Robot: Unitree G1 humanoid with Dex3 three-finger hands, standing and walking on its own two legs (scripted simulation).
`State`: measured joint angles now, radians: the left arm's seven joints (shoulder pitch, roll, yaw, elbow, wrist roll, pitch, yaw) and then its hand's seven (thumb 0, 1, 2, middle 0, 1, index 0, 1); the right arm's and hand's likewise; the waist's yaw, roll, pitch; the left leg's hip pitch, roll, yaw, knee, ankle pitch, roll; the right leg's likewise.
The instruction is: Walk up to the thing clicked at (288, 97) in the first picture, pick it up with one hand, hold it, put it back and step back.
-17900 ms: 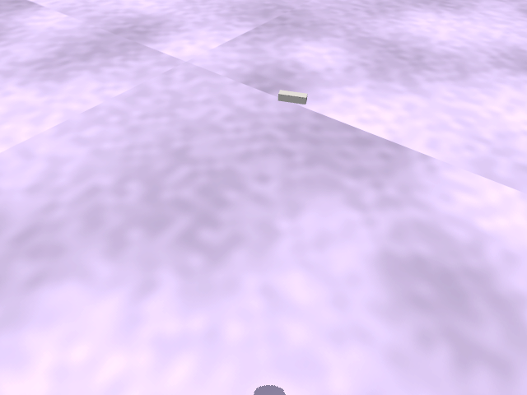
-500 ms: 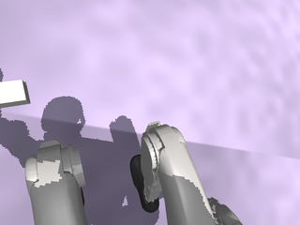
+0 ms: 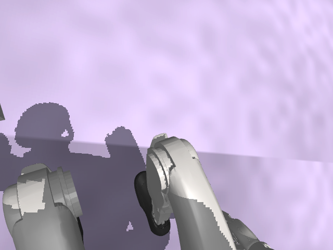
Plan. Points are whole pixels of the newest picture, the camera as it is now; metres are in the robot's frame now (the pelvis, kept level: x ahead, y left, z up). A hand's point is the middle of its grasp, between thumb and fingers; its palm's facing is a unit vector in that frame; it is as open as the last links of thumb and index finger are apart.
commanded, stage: rest palm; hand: left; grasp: from above
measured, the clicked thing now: out of the picture +0.43 +0.37 -0.28
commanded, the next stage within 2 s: close in 0.72 s
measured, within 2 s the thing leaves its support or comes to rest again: neither
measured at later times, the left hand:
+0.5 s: hand out of the picture +0.42 +0.35 -0.25, palm faces -0.43 -0.14 -0.89, open 13.9 cm
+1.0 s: hand out of the picture +0.42 +0.35 -0.25, palm faces -0.45 -0.17 -0.88, open 13.3 cm
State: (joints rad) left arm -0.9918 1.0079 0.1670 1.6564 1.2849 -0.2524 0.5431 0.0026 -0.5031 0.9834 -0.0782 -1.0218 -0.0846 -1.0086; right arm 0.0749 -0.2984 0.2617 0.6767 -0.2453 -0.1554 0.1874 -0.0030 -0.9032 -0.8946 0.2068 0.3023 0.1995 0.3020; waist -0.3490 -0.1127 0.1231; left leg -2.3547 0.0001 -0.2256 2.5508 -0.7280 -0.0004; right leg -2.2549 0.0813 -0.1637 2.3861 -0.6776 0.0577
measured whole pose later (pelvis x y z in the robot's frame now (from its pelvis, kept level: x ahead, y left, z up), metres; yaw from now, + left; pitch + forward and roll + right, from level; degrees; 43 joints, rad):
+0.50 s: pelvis -0.01 +0.00 +0.00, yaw -1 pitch +27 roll -15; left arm -1.01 1.05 0.12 1.73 1.35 -0.31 0.65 0.00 -0.49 1.01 -0.09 -1.03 -0.09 -1.02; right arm 0.06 -0.34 0.30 0.67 -0.27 -0.19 0.21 0.00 -0.90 -0.90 0.21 0.30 0.20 0.30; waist -0.35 -0.16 0.14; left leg -2.34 0.00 -0.25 2.57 -0.72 0.00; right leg -2.23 0.09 -0.18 2.38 -0.66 0.06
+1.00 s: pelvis -0.01 +0.00 +0.00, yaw -2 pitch +26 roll -15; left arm -0.97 1.07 0.15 1.70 1.31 -0.33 0.62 0.00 -0.39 0.94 -0.13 -1.05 -0.15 -1.02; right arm 0.06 -0.34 0.33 0.65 -0.27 -0.20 0.23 0.00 -0.90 -0.89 0.21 0.30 0.20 0.30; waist -0.35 -0.17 0.18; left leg -2.33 0.00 -0.27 2.57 -0.73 -0.01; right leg -2.22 0.09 -0.20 2.38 -0.66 0.06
